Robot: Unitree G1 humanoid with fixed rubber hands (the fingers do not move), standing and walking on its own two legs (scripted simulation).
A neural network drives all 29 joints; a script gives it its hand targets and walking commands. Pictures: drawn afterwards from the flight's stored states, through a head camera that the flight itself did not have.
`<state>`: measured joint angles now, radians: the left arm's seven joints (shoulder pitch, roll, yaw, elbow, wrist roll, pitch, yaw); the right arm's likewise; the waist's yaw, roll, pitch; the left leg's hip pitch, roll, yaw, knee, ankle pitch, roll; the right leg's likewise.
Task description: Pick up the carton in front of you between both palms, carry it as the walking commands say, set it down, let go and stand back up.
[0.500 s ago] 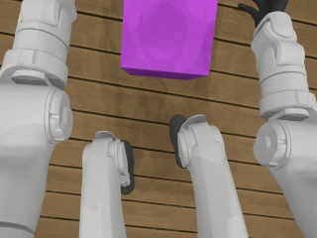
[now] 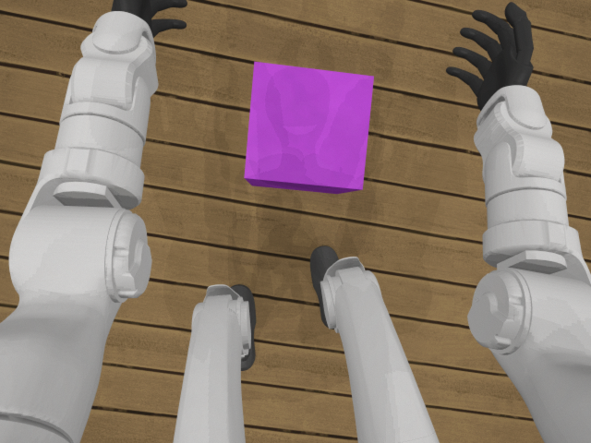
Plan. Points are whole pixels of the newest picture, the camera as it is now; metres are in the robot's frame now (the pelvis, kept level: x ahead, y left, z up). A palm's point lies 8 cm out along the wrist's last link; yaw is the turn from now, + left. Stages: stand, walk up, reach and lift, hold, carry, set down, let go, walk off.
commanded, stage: set down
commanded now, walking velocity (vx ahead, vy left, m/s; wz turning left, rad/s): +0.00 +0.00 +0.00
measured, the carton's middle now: (303, 139) +0.50 -0.10 -0.45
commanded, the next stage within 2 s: let go in 0.10 s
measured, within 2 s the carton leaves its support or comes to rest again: neither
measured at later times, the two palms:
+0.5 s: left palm (69, 123) +0.46 +0.13 +0.01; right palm out of the picture +0.39 -0.28 +0.02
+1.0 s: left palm out of the picture +0.32 +0.20 +0.11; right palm out of the picture +0.25 -0.24 +0.12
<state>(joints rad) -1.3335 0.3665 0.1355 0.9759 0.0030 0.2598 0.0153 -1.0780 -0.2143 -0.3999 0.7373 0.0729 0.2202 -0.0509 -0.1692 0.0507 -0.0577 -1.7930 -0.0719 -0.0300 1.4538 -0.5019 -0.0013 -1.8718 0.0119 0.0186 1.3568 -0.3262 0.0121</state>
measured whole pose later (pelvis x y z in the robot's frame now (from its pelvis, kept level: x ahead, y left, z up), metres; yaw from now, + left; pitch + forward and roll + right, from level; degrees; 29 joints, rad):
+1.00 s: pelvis +0.10 -0.01 +0.19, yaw -1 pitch +7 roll -1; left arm 0.07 0.18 0.09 0.53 0.05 0.01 0.00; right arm 0.21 -0.20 -0.02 0.40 0.03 0.03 0.07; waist -0.06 -0.02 0.04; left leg -0.31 -0.02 -0.06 0.52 -0.33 0.00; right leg -0.40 0.04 0.03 0.49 -0.21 -0.01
